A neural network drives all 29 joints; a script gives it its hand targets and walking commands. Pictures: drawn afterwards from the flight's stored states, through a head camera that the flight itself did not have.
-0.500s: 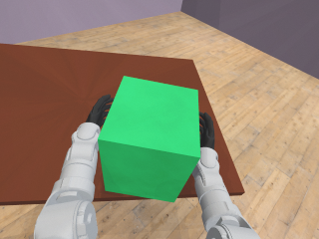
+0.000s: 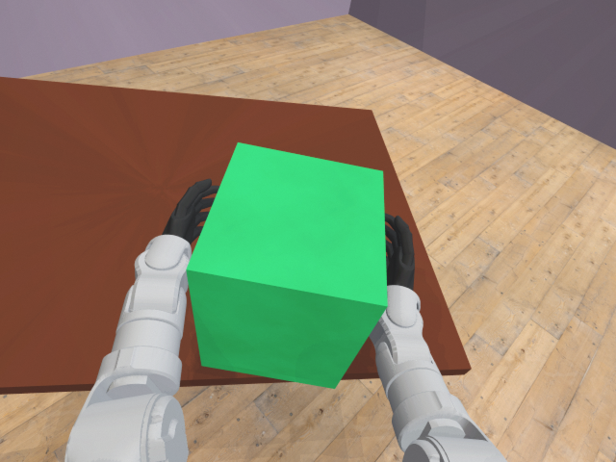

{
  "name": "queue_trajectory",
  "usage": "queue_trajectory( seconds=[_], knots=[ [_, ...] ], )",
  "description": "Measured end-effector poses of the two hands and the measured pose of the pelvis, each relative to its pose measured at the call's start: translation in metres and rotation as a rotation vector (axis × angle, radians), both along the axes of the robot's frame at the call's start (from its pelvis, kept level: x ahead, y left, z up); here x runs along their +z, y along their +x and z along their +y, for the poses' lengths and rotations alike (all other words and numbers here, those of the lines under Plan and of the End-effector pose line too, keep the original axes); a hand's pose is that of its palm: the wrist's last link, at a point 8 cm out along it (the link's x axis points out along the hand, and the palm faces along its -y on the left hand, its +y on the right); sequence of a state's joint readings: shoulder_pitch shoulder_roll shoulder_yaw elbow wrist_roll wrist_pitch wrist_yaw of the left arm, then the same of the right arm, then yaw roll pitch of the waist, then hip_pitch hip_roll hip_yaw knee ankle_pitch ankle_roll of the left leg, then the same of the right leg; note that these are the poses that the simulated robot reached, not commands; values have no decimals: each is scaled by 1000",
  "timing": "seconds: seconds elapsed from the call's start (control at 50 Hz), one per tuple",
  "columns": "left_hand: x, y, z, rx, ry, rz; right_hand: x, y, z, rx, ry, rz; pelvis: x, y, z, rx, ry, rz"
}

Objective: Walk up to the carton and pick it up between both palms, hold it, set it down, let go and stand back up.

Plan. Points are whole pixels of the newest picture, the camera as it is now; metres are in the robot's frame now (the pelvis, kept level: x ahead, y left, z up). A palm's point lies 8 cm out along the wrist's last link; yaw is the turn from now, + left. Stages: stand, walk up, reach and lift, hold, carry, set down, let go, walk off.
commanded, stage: reach and lift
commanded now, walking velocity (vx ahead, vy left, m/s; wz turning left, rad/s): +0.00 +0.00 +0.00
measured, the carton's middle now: (288, 272) +0.36 -0.01 +0.04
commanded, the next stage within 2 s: none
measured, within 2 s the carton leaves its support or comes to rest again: leaves its support in 0.14 s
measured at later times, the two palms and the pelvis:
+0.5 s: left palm (194, 229) +0.38 +0.11 +0.11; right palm (419, 280) +0.31 -0.17 +0.09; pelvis -0.04 -0.01 +0.00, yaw -2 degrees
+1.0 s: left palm (188, 211) +0.39 +0.12 +0.13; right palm (417, 241) +0.35 -0.17 +0.13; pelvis +0.00 -0.01 +0.00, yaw +0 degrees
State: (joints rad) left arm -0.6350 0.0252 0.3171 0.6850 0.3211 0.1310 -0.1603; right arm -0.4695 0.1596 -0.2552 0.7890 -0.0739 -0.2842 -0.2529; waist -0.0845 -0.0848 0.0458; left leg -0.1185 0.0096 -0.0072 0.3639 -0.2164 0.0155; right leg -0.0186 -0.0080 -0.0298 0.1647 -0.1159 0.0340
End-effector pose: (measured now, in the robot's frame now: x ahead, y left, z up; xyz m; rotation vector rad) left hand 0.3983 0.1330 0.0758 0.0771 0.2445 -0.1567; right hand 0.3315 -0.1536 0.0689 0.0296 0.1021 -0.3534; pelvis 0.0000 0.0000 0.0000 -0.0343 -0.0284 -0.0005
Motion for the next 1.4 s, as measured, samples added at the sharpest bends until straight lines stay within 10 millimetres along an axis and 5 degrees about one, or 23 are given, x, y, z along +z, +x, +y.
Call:
queue_trajectory(
  seconds=[0.46,0.62,0.8,1.18,1.4],
  knots=[
    [34,-20,-18,16,11,-180,19,-22,-16,-2,-81,-154,1,-40,-6,-17,13,61],
    [21,-18,-22,58,2,-113,17,-13,-21,33,-100,-78,0,-45,-11,-45,21,96],
    [11,-8,-16,94,11,-92,17,6,-16,71,-60,-59,-1,-29,-11,-29,8,141],
    [92,-21,-1,177,-54,-148,105,16,-4,138,9,-125,-3,1,-2,-3,-4,-75],
    [100,-48,12,224,-57,-109,107,2,7,184,4,-88,-5,-11,0,5,0,-131]
  ],
)
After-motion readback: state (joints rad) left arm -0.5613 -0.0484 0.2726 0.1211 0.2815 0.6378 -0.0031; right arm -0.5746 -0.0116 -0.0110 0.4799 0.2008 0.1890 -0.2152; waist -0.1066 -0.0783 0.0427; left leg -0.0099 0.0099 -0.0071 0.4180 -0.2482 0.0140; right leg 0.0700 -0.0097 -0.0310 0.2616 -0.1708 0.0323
